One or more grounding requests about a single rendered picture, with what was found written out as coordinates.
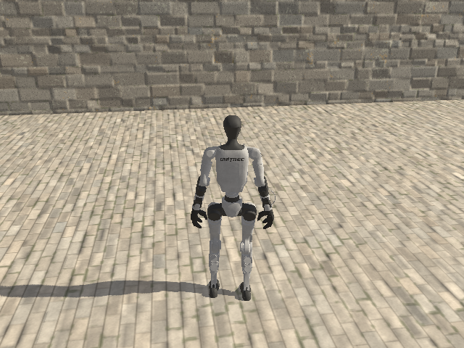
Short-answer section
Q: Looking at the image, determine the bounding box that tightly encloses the robot right forearm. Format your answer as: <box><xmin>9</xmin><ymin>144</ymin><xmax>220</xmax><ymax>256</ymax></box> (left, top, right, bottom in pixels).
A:
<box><xmin>258</xmin><ymin>176</ymin><xmax>272</xmax><ymax>211</ymax></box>

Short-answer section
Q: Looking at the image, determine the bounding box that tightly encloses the right robot hand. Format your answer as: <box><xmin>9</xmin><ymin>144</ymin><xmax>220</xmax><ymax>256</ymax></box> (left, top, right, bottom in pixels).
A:
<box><xmin>257</xmin><ymin>209</ymin><xmax>274</xmax><ymax>229</ymax></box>

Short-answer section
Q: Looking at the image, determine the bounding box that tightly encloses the left robot foot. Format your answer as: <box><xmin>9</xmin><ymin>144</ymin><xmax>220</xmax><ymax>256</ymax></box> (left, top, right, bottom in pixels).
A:
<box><xmin>209</xmin><ymin>279</ymin><xmax>220</xmax><ymax>298</ymax></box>

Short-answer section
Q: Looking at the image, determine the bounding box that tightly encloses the right robot upper arm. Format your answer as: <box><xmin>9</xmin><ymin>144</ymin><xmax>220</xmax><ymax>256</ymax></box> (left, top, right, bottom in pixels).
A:
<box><xmin>247</xmin><ymin>146</ymin><xmax>265</xmax><ymax>187</ymax></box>

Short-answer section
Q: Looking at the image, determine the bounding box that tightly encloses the right robot thigh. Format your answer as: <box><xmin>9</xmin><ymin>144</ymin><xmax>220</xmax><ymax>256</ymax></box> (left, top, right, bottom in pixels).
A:
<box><xmin>240</xmin><ymin>202</ymin><xmax>257</xmax><ymax>254</ymax></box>

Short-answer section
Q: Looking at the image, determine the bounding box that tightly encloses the left robot hand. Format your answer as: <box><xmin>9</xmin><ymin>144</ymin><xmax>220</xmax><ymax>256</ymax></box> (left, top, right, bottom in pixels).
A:
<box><xmin>191</xmin><ymin>208</ymin><xmax>207</xmax><ymax>228</ymax></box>

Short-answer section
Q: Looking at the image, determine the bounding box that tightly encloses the left robot upper arm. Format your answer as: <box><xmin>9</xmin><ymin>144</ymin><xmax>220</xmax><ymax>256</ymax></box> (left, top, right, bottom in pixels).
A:
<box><xmin>199</xmin><ymin>146</ymin><xmax>217</xmax><ymax>187</ymax></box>

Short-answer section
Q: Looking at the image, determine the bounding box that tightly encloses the robot left forearm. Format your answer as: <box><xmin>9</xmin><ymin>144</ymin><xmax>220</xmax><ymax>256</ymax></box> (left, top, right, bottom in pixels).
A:
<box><xmin>192</xmin><ymin>176</ymin><xmax>207</xmax><ymax>210</ymax></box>

